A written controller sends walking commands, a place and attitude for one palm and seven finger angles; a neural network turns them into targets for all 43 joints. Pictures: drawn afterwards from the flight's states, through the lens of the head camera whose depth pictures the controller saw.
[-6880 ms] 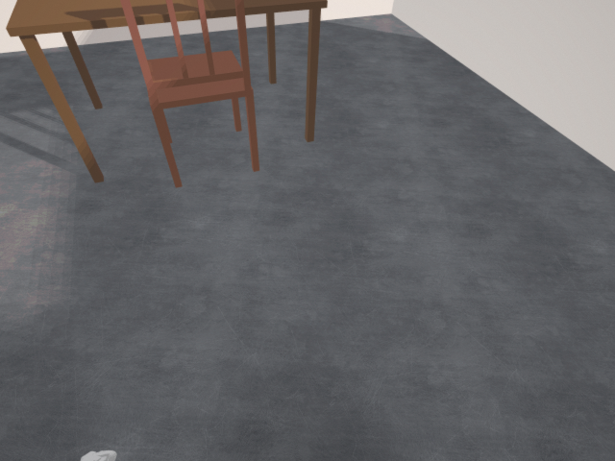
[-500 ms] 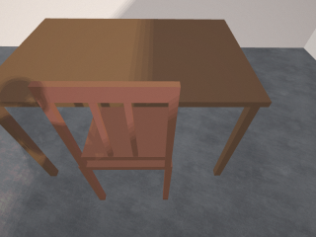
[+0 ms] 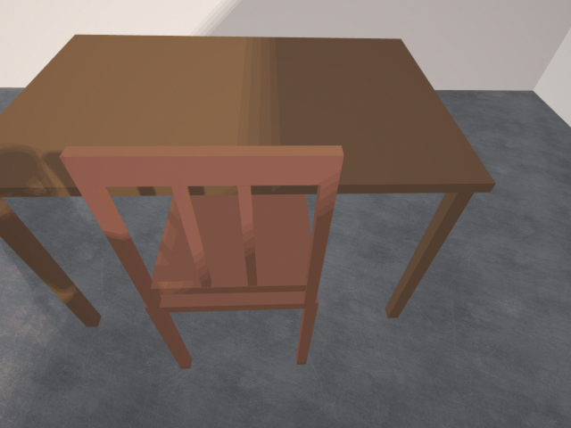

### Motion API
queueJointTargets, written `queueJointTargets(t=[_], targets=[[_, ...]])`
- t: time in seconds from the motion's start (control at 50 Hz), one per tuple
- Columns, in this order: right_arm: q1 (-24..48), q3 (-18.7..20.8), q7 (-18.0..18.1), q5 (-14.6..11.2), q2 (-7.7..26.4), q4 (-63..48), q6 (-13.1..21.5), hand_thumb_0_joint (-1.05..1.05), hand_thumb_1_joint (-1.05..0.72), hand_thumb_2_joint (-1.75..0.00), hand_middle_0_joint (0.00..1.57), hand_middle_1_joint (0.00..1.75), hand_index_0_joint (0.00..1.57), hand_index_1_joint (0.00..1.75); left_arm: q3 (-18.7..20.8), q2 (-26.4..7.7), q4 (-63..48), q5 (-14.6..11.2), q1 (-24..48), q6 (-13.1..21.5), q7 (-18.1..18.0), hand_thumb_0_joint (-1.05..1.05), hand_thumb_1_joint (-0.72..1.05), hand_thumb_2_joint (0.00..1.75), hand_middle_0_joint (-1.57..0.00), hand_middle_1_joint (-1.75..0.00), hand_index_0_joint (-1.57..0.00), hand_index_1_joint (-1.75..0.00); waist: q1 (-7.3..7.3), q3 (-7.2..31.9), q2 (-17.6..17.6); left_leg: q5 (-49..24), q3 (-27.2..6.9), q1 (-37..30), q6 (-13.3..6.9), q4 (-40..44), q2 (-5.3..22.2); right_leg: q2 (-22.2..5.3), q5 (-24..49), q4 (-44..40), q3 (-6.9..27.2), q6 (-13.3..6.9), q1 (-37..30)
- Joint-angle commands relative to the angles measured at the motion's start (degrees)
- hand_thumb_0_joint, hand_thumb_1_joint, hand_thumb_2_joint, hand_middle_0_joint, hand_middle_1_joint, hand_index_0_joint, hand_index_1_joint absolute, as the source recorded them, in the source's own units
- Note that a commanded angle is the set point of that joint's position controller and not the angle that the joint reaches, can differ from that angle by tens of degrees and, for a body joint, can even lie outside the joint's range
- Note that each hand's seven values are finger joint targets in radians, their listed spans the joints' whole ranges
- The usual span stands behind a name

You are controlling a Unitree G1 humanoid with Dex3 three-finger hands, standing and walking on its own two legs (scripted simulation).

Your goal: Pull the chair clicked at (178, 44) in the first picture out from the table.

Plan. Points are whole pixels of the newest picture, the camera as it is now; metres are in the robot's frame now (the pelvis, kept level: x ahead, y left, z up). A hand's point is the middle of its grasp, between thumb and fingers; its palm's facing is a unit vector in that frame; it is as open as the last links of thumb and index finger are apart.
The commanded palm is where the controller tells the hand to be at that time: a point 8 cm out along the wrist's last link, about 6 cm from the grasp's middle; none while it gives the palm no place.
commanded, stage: look again from close up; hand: left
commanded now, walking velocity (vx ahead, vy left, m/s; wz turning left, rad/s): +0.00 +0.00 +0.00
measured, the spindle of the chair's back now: (194, 241) +0.45 +0.20 -0.07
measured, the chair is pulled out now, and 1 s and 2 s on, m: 0.00 0.00 0.00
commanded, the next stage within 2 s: raise the hand toward the chair's back in 0.56 s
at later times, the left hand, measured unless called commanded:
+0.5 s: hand out of the picture -0.03 +0.20 -0.16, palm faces -0.01 -0.98 -0.22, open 7.4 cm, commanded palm none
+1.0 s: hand (173, 406) +0.16 +0.16 -0.02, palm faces +0.02 -1.00 -0.02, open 8.5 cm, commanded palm +0.10 +0.24 -0.05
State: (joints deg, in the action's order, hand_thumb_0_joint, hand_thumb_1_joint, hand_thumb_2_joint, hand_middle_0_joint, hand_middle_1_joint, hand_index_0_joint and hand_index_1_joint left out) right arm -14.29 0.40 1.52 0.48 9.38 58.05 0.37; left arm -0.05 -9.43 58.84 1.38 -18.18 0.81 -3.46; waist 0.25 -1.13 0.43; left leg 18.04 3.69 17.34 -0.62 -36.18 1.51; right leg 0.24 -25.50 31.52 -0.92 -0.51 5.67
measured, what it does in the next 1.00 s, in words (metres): lowers itself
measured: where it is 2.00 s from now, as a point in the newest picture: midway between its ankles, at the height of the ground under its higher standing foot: outside the picture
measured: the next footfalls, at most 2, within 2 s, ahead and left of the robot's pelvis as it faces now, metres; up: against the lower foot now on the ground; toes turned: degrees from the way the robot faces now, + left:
none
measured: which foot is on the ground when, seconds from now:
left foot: down 0.00-1.00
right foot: down 0.00-1.00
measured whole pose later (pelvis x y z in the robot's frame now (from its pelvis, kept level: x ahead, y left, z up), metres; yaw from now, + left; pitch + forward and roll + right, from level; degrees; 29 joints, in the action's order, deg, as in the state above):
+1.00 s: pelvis -0.06 -0.02 -0.06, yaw +1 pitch +12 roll +0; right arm -7.5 4.1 0.3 -0.8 13.6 34.7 12.3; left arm 8.2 -9.6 10.4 -13.0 -18.7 30.3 15.1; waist 0.7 9.6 0.9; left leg 20.5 1.4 49.7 0.8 -58.2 2.7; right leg 0.5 -33.4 61.6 -3.5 -2.7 40.4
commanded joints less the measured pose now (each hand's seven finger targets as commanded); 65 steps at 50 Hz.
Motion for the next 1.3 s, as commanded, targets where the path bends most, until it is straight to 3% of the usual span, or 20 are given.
queueJointTargets(t=[0.0,0.06,0.16,0.4,0.62,0.64,0.66,0.68,0.7,0.72,0.74,0.78,0.84,0.9,0.94,1.0,1.08,1.16,1.22,1.28], targets=[[-1.87,0.79,0.05,0.27,6.14,-2.79,0.83,0.0,-0.9,-0.9,0.2,0.3,0.2,0.3,0.82,-6.01,-3.39,-0.29,-3.25,-0.08,0.25,0.0,0.9,0.9,-0.2,-0.3,-0.2,-0.3,-0.44,-2.66,-0.99,-17.24,-7.14,-3.31,-2.95,7.43,4.5,-3.41,15.63,-5.28,3.22,-2.03,7.15],[-1.23,0.9,-0.2,0.37,7.23,-3.04,0.71,0.0,-0.9,-0.9,0.2,0.3,0.2,0.3,0.81,-6.14,-3.82,-0.31,-2.74,-0.7,0.53,0.0,0.9,0.9,-0.2,-0.3,-0.2,-0.3,-0.7,-4.13,-3.67,-6.42,-9.24,-1.87,-3.26,12.58,4.97,-2.79,5.29,-5.81,2.52,-1.63,8.81],[-1.11,0.98,-0.55,0.23,8.08,-3.07,0.71,0.0,-0.9,-0.9,0.2,0.3,0.2,0.3,0.6,-6.74,-3.55,-0.11,-3.37,-0.7,0.95,0.0,0.9,0.9,-0.2,-0.3,-0.2,-0.3,-1.13,-2.98,-3.82,1.24,-10.84,-1.76,-3.24,17.34,5.34,-3.07,4.36,-6.2,1.66,-1.0,8.19],[-2.4,0.25,-0.4,-0.52,6.58,0.7,1.43,0.0,-0.9,-0.9,0.2,0.3,0.2,0.3,0.08,-6.78,-0.59,-0.38,-4.9,0.42,0.84,0.0,0.9,0.9,-0.2,-0.3,-0.2,-0.3,-0.66,-0.57,0.73,-15.18,-6.54,-8.63,-2.62,13.2,4.1,-5.64,15.05,-9.6,3.61,-0.62,7.37],[-1.87,0.09,-0.26,-0.59,6.11,3.14,1.2,0.0,-0.9,-0.9,0.2,0.3,0.2,0.3,-0.45,-5.85,2.28,-0.33,-6.23,0.43,0.63,0.0,0.9,0.9,-0.2,-0.3,-0.2,-0.3,-0.4,-3.19,0.09,-13.66,-6.25,-8.91,-2.1,14.26,3.77,-6.05,15.0,-10.99,3.97,-0.54,7.89],[0.66,0.1,-0.54,-0.21,7.65,-0.75,1.63,0.0,-0.9,-0.9,0.2,0.3,0.2,0.3,-0.14,-5.94,2.62,0.76,-6.87,1.82,-1.07,0.0,0.9,0.9,-0.2,-0.3,-0.2,-0.3,-0.64,-4.86,1.52,-25.47,-6.47,-5.38,-0.95,2.7,4.9,-7.16,30.4,-11.78,6.27,-0.08,9.56],[-3.83,2.9,1.7,-2.72,16.22,-19.79,9.01,0.0,-0.9,-0.9,0.2,0.3,0.2,0.3,5.41,-17.38,-87.09,-10.54,32.07,12.9,-1.84,0.0,0.88,0.89,-0.2,-0.3,-0.2,-0.3,6.85,25.34,-10.74,-29.25,-4.82,-24.41,-1.35,8.41,-0.17,-1.91,30.68,-3.0,-2.11,-1.03,8.75],[1.7,0.52,3.34,-2.35,10.63,-16.03,14.49,0.0,-0.9,-0.9,0.2,0.3,0.2,0.3,5.63,-13.07,-73.31,-6.51,10.14,10.56,-5.01,0.0,0.85,0.88,-0.2,-0.29,-0.2,-0.29,0.53,25.78,-17.94,-34.22,-5.78,-29.45,-1.17,10.63,3.48,-0.19,17.46,3.74,-2.61,-1.78,12.18],[0.96,1.47,2.32,-4.21,8.55,-15.39,16.81,0.0,-0.9,-0.9,0.2,0.3,0.2,0.3,0.15,-5.43,-64.09,-6.43,-6.3,2.96,-6.35,0.0,0.83,0.87,-0.19,-0.29,-0.19,-0.29,2.39,18.11,-15.04,-26.24,-7.76,-20.7,-0.58,12.41,2.35,0.09,8.17,6.43,-3.13,-0.58,17.65],[0.36,1.86,2.27,-3.9,8.53,-15.3,17.06,0.0,-0.9,-0.9,0.2,0.3,0.2,0.3,-3.45,3.42,-62.76,-9.65,-6.87,2.35,-5.15,0.0,0.81,0.86,-0.19,-0.29,-0.19,-0.29,2.33,7.9,-7.61,-22.71,-7.54,-13.0,-0.54,11.92,1.94,-0.49,6.49,6.2,-4.24,-0.5,19.28],[2.32,2.5,2.38,-3.72,10.21,-18.1,17.3,0.0,-0.9,-0.9,0.2,0.3,0.2,0.3,-2.96,2.09,-64.84,-10.27,-2.86,4.82,-3.92,0.0,0.78,0.85,-0.19,-0.28,-0.19,-0.28,2.67,2.43,-2.81,-13.61,-7.52,-6.41,-0.73,8.64,1.49,-0.24,6.22,2.01,-5.11,-0.34,21.15],[2.66,3.14,2.26,-1.17,11.84,-20.88,17.13,0.0,-0.9,-0.9,0.2,0.3,0.2,0.3,3.26,-1.83,-57.13,-9.59,-3.94,11.39,-1.19,0.0,0.74,0.83,-0.18,-0.27,-0.18,-0.27,3.9,1.46,7.83,-6.81,-6.74,3.84,-1.25,-0.34,-1.03,0.25,8.52,1.37,-5.99,-0.02,27.62],[7.05,4.8,0.51,0.18,11.01,-24.76,16.27,0.0,-0.9,-0.9,0.2,0.3,0.2,0.3,6.89,1.3,-46.27,-11.79,-17.05,24.09,8.44,0.0,0.67,0.8,-0.18,-0.26,-0.18,-0.26,-2.36,9.02,14.86,-10.67,-4.58,15.62,0.17,-11.37,-1.25,1.08,14.78,14.35,-5.74,-0.18,33.85],[9.97,5.94,-1.41,-0.86,10.54,-29.15,15.75,0.0,-0.9,-0.9,0.2,0.3,0.2,0.3,12.75,-3.77,-45.87,-15.05,-18.4,34.52,19.9,0.0,0.6,0.77,-0.17,-0.25,-0.17,-0.25,-5.22,14.44,2.16,-8.82,-3.09,23.08,1.11,-18.91,-2.03,-0.23,17.14,22.01,-1.77,-1.13,35.73],[11.97,5.87,-1.06,-1.66,10.83,-34.31,14.46,0.0,-0.9,-0.9,0.2,0.3,0.2,0.3,15.13,-6.82,-50.67,-16.76,-15.48,32.39,21.84,0.0,0.55,0.75,-0.16,-0.25,-0.16,-0.25,-5.34,18.54,1.47,-5.04,-1.33,25.07,0.32,-20.93,-2.71,-0.54,12.1,22.11,0.4,-0.7,34.92],[11.86,4.93,0.87,-2.17,10.05,-37.9,12.37,0.0,-0.9,-0.9,0.2,0.3,0.2,0.3,17.31,-10.76,-61.07,-17.89,-4.93,28.16,19.38,0.0,0.48,0.72,-0.16,-0.23,-0.16,-0.23,-3.25,18.12,1.4,2.15,-2.05,29.05,-0.41,-23.89,-2.61,-0.92,0.4,19.28,5.8,0.61,38.06],[7.15,4.21,2.64,-1.11,8.6,-37.24,12.51,0.0,-0.9,-0.9,0.2,0.3,0.2,0.3,14.91,-10.84,-76.62,-16.43,4.67,33.07,14.71,0.0,0.39,0.68,-0.15,-0.22,-0.15,-0.22,0.28,19.42,-7.1,1.78,-3.48,26.88,-1.52,-27.22,-0.69,-0.35,-1.83,19.83,6.52,0.0,42.89],[5.7,3.03,3.81,-1.11,9.51,-34.08,14.31,0.0,-0.9,-0.9,0.2,0.3,0.2,0.3,10.17,-9.94,-73.52,-16.13,7.6,35.17,17.12,0.0,0.29,0.64,-0.14,-0.2,-0.14,-0.2,3.62,17.05,-6.24,3.59,-5.07,29.22,-1.68,-29.24,0.32,0.34,-3.85,19.98,6.1,0.18,47.18],[5.83,2.5,4.31,-2.07,10.36,-33.19,14.94,0.0,-0.9,-0.9,0.2,0.3,0.2,0.3,10.47,-9.88,-64.54,-17.63,4.85,29.96,20.76,0.0,0.22,0.61,-0.13,-0.19,-0.13,-0.19,3.15,15.86,-1.67,5.53,-5.58,32.2,-1.72,-28.84,0.16,-0.01,-7.11,17.96,6.91,0.86,45.43],[6.48,2.53,4.57,-2.53,10.29,-33.53,14.74,0.0,-0.9,-0.9,0.2,0.3,0.2,0.3,14.36,-11.84,-63.75,-19.09,1.49,24.23,21.38,0.0,0.15,0.58,-0.13,-0.18,-0.13,-0.18,0.29,20.15,-1.33,2.69,-5.72,30.2,-1.84,-26.81,-0.1,-0.88,-3.17,17.32,7.25,1.37,39.72]])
